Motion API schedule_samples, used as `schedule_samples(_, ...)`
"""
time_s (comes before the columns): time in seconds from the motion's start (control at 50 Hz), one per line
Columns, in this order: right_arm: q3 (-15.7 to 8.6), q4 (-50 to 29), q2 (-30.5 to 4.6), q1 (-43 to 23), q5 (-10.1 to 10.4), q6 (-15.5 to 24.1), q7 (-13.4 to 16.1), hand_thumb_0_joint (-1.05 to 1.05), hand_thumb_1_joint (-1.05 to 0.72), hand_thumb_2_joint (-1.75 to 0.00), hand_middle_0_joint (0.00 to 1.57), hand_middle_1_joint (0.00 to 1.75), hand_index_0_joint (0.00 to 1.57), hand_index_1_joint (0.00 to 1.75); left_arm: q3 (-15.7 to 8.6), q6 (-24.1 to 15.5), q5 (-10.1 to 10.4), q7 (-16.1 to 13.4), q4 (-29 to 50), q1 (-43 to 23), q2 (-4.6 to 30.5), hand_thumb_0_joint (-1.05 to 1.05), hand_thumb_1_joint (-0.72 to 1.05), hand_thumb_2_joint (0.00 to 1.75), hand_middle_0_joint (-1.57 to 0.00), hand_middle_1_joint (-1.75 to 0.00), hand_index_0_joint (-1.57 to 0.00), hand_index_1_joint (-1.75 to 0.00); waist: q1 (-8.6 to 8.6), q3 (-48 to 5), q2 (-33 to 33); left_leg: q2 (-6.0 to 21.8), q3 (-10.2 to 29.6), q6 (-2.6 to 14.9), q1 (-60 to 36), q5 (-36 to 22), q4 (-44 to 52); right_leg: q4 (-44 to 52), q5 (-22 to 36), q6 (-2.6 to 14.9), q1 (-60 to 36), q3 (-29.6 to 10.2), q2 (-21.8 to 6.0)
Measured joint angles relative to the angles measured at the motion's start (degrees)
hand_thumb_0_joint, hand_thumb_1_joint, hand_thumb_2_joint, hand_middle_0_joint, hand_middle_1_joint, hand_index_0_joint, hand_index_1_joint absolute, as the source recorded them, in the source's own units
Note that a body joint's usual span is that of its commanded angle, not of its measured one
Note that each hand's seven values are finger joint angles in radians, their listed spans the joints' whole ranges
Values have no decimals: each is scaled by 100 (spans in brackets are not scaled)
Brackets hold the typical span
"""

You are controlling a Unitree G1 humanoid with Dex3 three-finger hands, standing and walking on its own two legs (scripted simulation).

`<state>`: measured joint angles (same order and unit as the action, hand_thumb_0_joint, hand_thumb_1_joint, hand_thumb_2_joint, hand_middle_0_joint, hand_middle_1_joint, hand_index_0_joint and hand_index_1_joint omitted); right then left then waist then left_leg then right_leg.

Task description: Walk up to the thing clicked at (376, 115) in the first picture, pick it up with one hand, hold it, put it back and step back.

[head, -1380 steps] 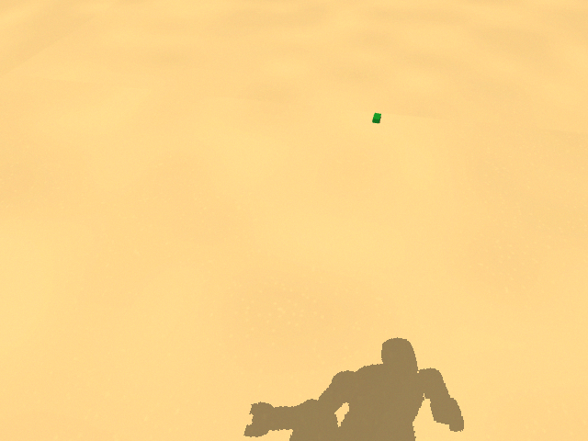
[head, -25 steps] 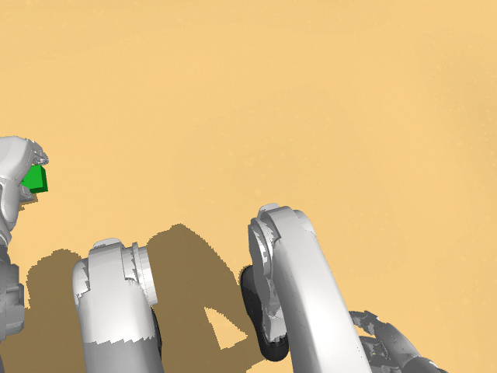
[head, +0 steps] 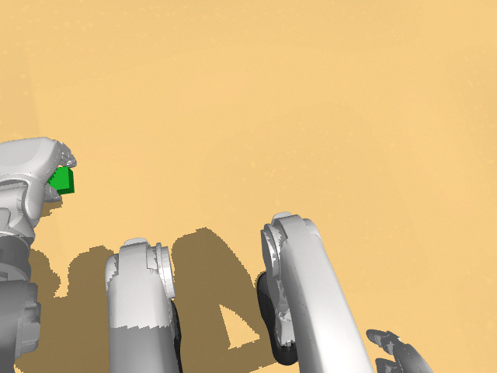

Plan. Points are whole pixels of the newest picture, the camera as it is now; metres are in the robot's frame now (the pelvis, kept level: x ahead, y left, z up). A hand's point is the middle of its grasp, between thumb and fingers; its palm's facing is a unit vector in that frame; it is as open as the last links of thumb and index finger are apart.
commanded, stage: lift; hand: left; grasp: from above
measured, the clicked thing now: (50, 182) +0.45 +0.30 -0.18
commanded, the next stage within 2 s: hold in 1.46 s
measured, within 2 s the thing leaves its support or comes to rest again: neither
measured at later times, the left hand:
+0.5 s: hand out of the picture +0.38 +0.29 +0.03, palm faces -0.41 -0.09 -0.91, open 7.0 cm
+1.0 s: hand out of the picture +0.34 +0.26 +0.22, palm faces -0.43 -0.10 -0.90, open 7.0 cm
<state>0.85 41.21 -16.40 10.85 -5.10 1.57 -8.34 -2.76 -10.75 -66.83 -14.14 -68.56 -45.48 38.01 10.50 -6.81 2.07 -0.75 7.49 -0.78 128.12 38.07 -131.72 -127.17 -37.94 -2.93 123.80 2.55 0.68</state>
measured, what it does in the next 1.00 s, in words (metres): rises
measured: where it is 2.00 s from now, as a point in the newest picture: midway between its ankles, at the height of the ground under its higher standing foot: (226, 349)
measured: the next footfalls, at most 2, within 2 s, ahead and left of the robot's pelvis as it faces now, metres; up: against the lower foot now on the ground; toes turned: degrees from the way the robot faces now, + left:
none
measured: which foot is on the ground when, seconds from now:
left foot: down 0.00-1.00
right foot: down 0.00-1.00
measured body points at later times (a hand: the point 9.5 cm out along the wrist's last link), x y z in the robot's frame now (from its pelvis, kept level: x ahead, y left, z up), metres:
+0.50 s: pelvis +0.00 +0.00 +0.12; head +0.16 +0.05 +0.54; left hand +0.39 +0.29 +0.08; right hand +0.14 -0.26 +0.00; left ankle +0.08 +0.13 -0.33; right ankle +0.10 -0.13 -0.33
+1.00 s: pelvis +0.03 +0.00 +0.29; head +0.11 +0.02 +0.73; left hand +0.36 +0.27 +0.27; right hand +0.16 -0.25 +0.17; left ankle +0.08 +0.13 -0.33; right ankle +0.10 -0.13 -0.33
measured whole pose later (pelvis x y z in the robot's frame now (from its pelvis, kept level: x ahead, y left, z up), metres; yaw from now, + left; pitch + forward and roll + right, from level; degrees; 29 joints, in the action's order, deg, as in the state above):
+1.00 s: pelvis +0.03 +0.00 +0.29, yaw +4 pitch +18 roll -2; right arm -1.8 39.9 -13.5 12.3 2.1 0.1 2.9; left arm 7.8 -1.9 -57.3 -4.4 -39.5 -16.5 26.5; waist 3.6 -9.3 2.2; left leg 1.8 1.8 -0.1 62.8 29.2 -74.2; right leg -71.4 -28.0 -2.0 61.2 -0.4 0.4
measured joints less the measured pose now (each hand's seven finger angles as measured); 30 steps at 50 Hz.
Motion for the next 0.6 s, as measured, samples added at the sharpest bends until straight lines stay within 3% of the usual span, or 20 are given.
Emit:
schedule_samples(0.28, -218, -282, 40, -85, 307, -238, 291, 0, -92, -90, 21, 30, 20, 30, 340, 142, 473, 585, 1561, 1015, -304, 3, 43, 6, -104, -9, -105, -10, -398, -361, 43, 62, -136, 63, -962, -89, 980, 951, 111, -8, -920, -67, -26)
schedule_samples(0.6, -252, -402, 214, -228, 579, -397, 734, 0, -91, -90, 21, 30, 20, 30, 659, 797, 950, 973, 2962, 2172, -682, 2, 42, 8, -105, -10, -106, -10, -556, -444, 45, 146, -311, 84, -3154, -296, 2862, 2778, 360, 18, -3023, -145, -50)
